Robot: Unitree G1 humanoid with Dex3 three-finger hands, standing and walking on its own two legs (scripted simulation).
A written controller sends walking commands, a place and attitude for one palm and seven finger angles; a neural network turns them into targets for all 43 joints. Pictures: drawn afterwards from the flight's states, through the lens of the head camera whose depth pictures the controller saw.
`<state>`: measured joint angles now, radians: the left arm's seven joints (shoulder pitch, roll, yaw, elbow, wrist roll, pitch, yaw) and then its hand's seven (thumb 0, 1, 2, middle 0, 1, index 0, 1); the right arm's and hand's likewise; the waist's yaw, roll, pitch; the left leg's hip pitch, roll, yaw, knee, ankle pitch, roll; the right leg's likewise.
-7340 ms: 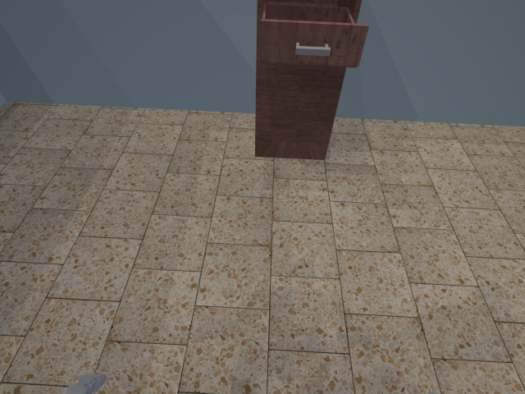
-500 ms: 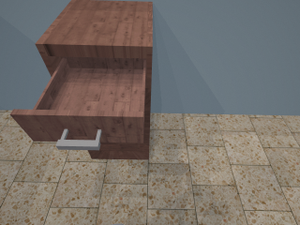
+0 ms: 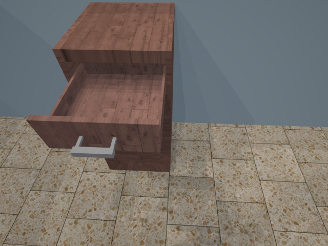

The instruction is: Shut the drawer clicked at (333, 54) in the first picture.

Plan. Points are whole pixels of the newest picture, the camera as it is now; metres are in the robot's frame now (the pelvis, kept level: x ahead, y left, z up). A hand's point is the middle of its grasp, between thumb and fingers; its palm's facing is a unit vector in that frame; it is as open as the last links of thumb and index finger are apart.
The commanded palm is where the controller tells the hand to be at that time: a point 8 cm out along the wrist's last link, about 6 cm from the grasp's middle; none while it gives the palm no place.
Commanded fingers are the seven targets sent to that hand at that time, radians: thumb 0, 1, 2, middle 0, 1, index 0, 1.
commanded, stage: come to a stop and stand still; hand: left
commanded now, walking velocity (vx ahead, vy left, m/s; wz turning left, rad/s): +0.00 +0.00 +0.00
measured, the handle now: (95, 146) +0.36 +0.24 +0.00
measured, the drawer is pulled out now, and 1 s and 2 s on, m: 0.28 0.28 0.28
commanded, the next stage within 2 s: look again from close up in 0.78 s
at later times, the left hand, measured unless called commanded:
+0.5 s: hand out of the picture +0.03 +0.21 -0.19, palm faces +0.00 -0.98 -0.18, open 7.4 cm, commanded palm none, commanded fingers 0.00 0.90 0.90 -0.20 -0.30 -0.20 -0.30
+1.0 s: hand out of the picture +0.01 +0.19 -0.19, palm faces +0.00 -0.98 -0.20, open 7.4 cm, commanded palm none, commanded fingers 0.00 0.90 0.90 -0.20 -0.30 -0.20 -0.30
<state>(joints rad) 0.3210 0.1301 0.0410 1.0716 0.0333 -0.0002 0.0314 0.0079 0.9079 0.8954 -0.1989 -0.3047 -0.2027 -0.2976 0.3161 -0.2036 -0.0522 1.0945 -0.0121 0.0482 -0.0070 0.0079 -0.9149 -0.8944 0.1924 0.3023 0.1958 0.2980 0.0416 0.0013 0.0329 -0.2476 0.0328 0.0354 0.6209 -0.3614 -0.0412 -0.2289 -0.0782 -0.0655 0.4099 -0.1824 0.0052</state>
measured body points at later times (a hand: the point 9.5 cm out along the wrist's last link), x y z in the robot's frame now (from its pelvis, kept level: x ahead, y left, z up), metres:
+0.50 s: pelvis +0.02 +0.04 -0.01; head +0.03 +0.05 +0.44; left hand +0.03 +0.26 -0.17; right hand +0.01 -0.18 -0.16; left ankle -0.02 +0.15 -0.75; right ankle +0.02 -0.12 -0.75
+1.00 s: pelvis +0.01 +0.03 -0.01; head +0.03 +0.02 +0.44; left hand +0.01 +0.25 -0.17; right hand +0.01 -0.19 -0.17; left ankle -0.02 +0.15 -0.75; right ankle +0.02 -0.12 -0.75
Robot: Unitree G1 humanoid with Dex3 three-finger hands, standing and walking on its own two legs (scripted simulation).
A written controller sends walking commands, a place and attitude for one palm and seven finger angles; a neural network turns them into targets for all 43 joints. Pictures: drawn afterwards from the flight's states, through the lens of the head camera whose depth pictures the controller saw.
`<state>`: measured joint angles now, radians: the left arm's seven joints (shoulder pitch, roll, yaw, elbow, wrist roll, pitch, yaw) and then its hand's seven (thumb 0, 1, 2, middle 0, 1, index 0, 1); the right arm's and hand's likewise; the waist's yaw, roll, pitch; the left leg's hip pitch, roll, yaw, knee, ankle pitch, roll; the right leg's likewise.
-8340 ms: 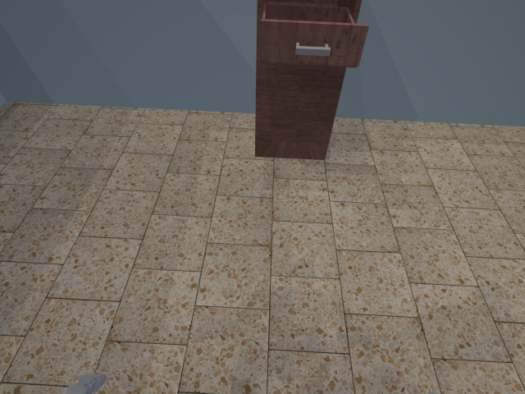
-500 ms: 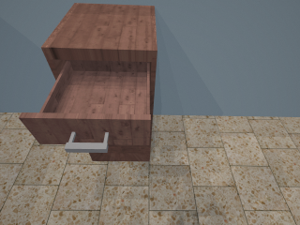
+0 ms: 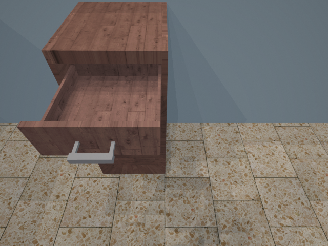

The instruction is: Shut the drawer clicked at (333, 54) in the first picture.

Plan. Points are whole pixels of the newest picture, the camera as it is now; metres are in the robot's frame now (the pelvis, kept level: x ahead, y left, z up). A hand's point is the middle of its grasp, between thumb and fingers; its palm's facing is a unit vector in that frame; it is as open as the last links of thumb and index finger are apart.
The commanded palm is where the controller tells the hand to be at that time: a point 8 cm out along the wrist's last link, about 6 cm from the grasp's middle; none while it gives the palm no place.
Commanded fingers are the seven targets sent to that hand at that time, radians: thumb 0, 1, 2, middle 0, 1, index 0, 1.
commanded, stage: look again from close up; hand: left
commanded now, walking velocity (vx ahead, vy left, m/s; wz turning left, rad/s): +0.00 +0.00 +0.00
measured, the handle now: (93, 151) +0.35 +0.22 +0.01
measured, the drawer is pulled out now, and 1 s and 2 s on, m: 0.28 0.28 0.28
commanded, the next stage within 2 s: raise the hand and make a fist in 0.40 s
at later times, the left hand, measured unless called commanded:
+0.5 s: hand out of the picture +0.01 +0.16 -0.17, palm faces +0.02 -0.97 -0.22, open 7.4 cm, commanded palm +0.09 +0.21 -0.07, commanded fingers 0.00 0.90 0.90 -0.22 -0.32 -0.22 -0.32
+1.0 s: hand out of the picture +0.10 +0.17 -0.04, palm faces +0.19 -0.98 -0.03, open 5.6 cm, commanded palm +0.10 +0.21 -0.01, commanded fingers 0.00 0.90 0.90 -0.72 -0.86 -0.72 -0.86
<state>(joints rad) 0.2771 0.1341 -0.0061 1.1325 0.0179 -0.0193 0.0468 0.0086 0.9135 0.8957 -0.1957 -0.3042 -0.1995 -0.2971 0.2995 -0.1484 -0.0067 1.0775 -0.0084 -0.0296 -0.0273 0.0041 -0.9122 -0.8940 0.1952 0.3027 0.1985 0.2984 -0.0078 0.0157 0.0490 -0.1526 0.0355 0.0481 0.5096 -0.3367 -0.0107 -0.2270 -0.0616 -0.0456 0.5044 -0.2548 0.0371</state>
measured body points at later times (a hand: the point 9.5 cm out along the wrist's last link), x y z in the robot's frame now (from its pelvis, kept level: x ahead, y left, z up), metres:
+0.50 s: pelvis +0.00 -0.02 +0.00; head +0.01 -0.04 +0.45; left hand +0.01 +0.21 -0.15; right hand -0.01 -0.24 -0.17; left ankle -0.04 +0.12 -0.74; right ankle +0.01 -0.14 -0.74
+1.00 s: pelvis -0.03 -0.02 -0.07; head +0.01 +0.00 +0.38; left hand +0.09 +0.22 -0.04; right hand +0.24 -0.25 -0.07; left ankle -0.04 +0.12 -0.74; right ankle +0.01 -0.14 -0.74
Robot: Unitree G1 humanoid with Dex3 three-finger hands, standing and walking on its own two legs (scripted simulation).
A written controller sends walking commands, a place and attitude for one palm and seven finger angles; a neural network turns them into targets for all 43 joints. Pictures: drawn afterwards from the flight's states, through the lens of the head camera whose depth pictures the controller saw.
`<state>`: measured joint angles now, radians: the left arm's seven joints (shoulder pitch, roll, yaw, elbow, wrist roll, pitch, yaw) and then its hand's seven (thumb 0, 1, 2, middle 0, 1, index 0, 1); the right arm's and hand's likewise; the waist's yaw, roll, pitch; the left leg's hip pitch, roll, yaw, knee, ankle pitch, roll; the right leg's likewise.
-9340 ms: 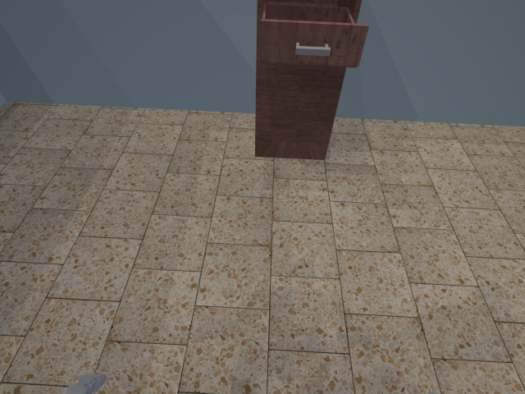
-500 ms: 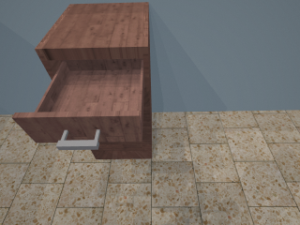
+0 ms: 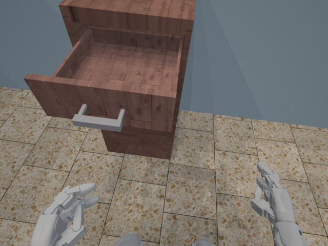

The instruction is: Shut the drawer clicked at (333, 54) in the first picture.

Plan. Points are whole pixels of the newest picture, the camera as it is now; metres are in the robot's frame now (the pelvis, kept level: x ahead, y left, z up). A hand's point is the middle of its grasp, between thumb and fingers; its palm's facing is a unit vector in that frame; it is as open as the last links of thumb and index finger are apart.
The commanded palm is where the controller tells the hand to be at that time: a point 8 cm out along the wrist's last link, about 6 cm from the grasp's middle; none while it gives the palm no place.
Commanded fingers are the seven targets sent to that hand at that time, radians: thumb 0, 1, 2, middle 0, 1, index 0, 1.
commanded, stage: raise the hand and make a fist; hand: left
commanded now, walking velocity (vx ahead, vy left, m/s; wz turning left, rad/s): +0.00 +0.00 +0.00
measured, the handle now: (100, 116) +0.39 +0.22 +0.07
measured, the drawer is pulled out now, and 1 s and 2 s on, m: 0.28 0.28 0.28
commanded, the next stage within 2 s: bring the fist close to the handle in 1.40 s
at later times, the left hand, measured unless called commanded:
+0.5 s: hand (77, 192) +0.19 +0.19 +0.11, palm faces +0.09 -0.99 -0.08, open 3.3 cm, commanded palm +0.16 +0.23 +0.12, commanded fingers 0.00 0.90 0.90 -1.22 -1.40 -1.22 -1.40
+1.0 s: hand (79, 173) +0.21 +0.18 +0.16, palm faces +0.03 -0.99 -0.10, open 3.3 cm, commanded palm +0.17 +0.23 +0.17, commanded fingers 0.00 0.90 0.90 -1.40 -1.60 -1.40 -1.60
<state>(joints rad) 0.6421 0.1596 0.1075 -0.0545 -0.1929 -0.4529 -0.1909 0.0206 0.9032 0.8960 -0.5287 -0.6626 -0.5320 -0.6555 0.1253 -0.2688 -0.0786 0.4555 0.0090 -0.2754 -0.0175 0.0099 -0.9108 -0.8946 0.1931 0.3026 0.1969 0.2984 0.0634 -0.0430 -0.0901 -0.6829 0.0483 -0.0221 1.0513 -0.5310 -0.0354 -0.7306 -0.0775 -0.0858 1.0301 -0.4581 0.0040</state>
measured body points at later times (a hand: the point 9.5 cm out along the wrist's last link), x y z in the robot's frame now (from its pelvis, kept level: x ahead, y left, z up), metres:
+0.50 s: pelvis +0.00 +0.02 +0.01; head +0.04 +0.02 +0.46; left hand +0.18 +0.24 +0.12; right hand +0.16 -0.23 -0.06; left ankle +0.00 +0.14 -0.67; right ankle +0.03 -0.12 -0.67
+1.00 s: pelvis +0.03 +0.01 +0.04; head +0.03 +0.00 +0.49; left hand +0.20 +0.23 +0.16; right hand +0.24 -0.19 -0.01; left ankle +0.00 +0.14 -0.67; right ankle +0.03 -0.12 -0.67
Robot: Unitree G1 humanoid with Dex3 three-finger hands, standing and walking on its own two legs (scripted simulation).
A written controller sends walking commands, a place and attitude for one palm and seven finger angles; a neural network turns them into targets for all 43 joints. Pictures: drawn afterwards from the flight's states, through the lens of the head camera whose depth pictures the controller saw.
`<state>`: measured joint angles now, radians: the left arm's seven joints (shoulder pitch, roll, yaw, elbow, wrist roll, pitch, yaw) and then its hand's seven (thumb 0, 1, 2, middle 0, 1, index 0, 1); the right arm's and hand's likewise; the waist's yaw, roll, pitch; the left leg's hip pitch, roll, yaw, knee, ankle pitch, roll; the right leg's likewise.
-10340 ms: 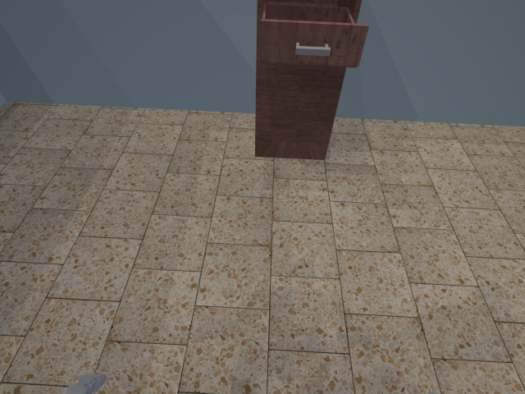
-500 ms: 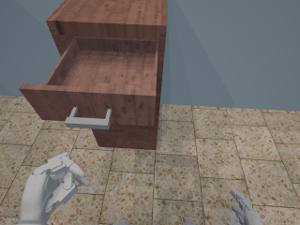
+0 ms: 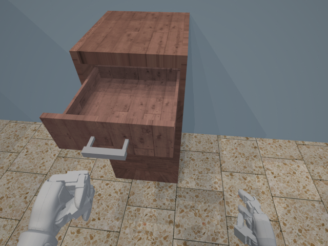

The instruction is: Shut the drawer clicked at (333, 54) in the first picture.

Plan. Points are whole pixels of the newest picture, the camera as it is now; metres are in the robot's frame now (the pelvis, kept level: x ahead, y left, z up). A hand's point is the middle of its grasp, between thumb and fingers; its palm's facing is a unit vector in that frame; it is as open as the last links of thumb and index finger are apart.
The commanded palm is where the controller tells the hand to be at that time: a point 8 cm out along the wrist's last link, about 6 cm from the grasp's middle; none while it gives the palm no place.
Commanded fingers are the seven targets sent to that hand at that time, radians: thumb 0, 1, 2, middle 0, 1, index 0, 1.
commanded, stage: raise the hand and make a fist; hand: left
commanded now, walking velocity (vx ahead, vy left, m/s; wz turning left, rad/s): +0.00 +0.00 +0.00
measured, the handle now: (106, 147) +0.36 +0.21 +0.04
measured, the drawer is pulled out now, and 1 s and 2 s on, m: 0.28 0.28 0.28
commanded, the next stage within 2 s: bring the fist close to the handle in 0.40 s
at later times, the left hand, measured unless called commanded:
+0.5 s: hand (81, 198) +0.17 +0.17 +0.13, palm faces +0.09 -0.99 -0.10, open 3.3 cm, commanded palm +0.13 +0.22 +0.14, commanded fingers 0.00 0.90 0.90 -1.40 -1.60 -1.40 -1.60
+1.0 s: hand (97, 193) +0.21 +0.17 +0.08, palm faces +0.01 -1.00 -0.05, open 3.3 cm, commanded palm +0.18 +0.22 +0.09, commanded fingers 0.00 0.90 0.90 -1.40 -1.60 -1.40 -1.60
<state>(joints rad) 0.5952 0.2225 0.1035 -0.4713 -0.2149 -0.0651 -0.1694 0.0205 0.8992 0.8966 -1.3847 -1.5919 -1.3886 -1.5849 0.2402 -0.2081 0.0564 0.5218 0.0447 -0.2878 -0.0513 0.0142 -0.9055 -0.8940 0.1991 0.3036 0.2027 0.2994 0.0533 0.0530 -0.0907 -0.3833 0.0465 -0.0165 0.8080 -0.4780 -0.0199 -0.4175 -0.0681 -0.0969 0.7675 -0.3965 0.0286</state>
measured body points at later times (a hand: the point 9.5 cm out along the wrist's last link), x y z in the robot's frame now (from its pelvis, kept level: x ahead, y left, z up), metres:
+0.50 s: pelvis -0.01 -0.01 +0.01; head -0.02 -0.02 +0.46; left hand +0.16 +0.23 +0.14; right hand +0.18 -0.23 -0.05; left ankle -0.03 +0.13 -0.71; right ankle +0.00 -0.14 -0.71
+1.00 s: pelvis -0.02 +0.00 +0.00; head +0.01 -0.01 +0.45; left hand +0.20 +0.22 +0.08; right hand +0.15 -0.23 -0.07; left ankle -0.03 +0.13 -0.71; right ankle +0.00 -0.14 -0.71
